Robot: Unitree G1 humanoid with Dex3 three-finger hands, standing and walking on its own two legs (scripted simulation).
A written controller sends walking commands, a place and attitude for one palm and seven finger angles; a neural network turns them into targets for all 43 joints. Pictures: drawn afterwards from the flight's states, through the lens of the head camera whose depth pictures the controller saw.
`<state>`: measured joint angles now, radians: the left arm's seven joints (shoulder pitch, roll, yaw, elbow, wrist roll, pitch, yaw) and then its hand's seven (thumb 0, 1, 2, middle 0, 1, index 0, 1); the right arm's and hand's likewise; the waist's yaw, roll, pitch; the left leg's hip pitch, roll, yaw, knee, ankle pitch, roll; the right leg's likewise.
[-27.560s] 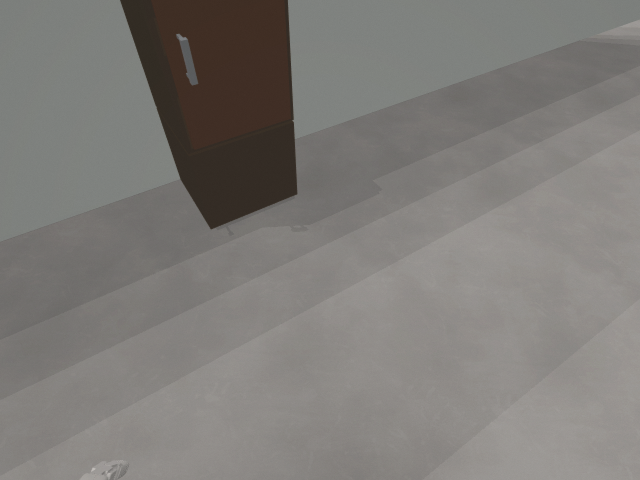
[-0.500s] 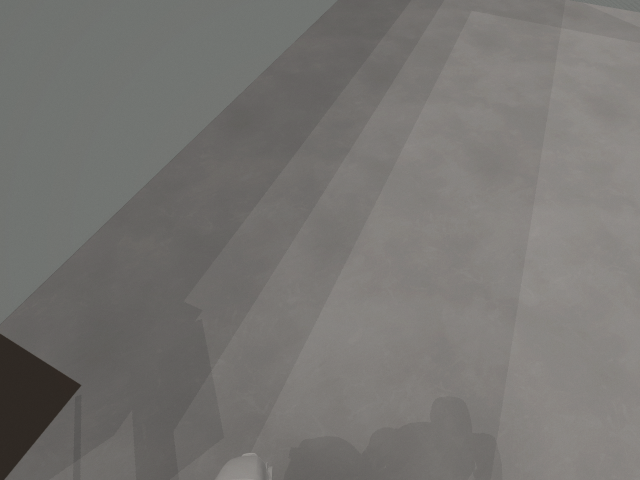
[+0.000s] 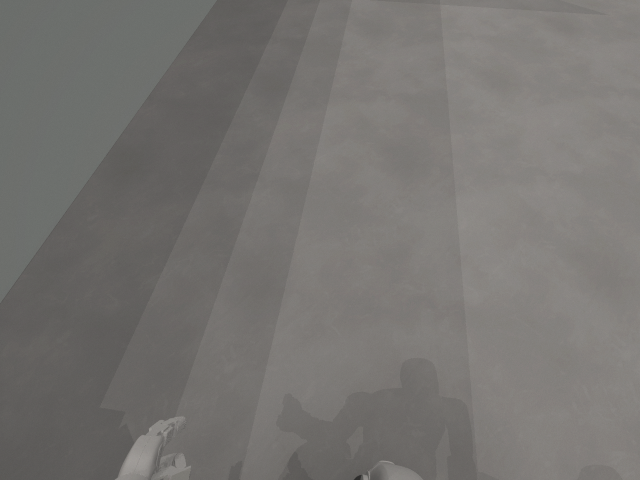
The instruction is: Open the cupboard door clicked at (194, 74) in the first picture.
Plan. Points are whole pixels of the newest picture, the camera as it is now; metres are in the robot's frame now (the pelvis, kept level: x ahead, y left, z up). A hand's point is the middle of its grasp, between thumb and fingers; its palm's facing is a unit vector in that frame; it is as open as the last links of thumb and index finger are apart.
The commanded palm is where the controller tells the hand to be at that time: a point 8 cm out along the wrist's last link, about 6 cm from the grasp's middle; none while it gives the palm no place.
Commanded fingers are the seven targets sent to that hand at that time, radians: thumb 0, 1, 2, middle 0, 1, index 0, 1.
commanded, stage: walk to a spot facing it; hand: left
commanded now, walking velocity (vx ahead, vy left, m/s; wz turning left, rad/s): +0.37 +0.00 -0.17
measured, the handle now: out of the picture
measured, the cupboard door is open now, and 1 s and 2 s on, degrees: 44 44 44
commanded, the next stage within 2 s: turn to face it in 0.66 s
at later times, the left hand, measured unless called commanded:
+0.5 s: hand (201, 393) +0.26 +0.19 -0.16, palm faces -0.04 -0.98 -0.17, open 7.4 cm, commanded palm none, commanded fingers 0.00 0.90 0.90 -0.20 -0.30 -0.20 -0.30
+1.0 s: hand (262, 274) +0.48 +0.12 -0.17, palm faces -0.03 -0.99 -0.16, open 7.3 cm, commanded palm none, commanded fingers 0.00 0.90 0.90 -0.20 -0.30 -0.20 -0.30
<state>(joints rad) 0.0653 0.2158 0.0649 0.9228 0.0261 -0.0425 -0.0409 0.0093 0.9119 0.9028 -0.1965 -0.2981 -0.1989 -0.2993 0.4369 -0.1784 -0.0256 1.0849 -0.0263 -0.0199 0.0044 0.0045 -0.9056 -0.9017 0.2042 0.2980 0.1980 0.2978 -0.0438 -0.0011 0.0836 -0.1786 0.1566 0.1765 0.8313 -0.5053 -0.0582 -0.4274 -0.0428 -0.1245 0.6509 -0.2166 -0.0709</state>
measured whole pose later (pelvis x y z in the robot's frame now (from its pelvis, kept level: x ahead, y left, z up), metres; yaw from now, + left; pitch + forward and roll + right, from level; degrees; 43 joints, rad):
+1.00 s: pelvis +0.45 -0.05 +0.01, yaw -4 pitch +0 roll -2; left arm 0.26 0.17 0.04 1.07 0.01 -0.04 0.02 0.01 0.93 0.90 -0.20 -0.30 -0.20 -0.30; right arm 0.22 -0.17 -0.03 1.03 -0.02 -0.02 0.01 0.01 -0.93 -0.90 0.20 0.30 0.19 0.30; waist -0.01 -0.01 0.06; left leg -0.42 0.07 0.12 0.59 -0.12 -0.02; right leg -0.12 -0.04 -0.20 0.50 -0.37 0.00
